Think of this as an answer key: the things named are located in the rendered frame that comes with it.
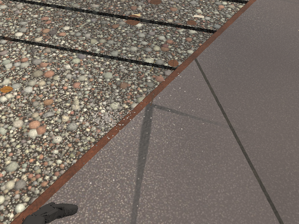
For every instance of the left robot hand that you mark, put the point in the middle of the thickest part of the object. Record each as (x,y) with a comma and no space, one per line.
(51,211)

